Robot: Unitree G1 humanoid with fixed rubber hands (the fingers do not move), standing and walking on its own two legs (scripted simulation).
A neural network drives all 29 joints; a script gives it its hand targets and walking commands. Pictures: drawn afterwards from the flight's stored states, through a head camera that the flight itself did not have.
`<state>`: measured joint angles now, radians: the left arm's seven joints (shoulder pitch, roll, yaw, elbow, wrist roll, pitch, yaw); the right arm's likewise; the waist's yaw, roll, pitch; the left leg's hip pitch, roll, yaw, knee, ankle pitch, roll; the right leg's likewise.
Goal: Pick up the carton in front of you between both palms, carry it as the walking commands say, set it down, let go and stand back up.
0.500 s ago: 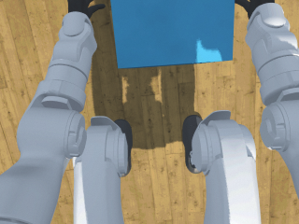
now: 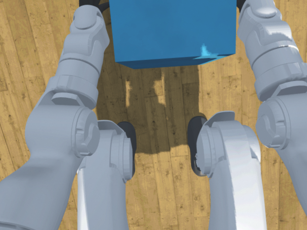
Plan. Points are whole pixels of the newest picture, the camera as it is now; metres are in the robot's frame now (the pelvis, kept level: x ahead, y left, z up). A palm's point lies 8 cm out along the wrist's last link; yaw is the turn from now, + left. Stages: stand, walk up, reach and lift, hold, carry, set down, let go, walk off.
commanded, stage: reach and lift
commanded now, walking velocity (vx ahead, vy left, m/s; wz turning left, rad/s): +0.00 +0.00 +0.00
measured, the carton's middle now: (168, 18) +0.53 -0.04 -0.24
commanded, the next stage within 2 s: none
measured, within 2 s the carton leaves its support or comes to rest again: leaves its support in 0.06 s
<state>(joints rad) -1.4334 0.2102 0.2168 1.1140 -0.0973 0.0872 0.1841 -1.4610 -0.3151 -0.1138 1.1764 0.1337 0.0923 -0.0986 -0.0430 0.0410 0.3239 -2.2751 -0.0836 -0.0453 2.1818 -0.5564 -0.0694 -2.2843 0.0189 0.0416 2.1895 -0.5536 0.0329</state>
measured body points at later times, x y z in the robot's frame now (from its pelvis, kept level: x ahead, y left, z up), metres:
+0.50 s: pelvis +0.00 +0.00 +0.08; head +0.26 -0.02 +0.44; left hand +0.52 +0.11 +0.01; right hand +0.50 -0.19 +0.01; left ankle +0.12 +0.13 -0.33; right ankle +0.11 -0.13 -0.33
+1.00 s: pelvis +0.03 +0.01 +0.21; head +0.23 -0.02 +0.61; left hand +0.49 +0.12 +0.16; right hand +0.47 -0.18 +0.15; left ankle +0.12 +0.13 -0.33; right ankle +0.11 -0.13 -0.33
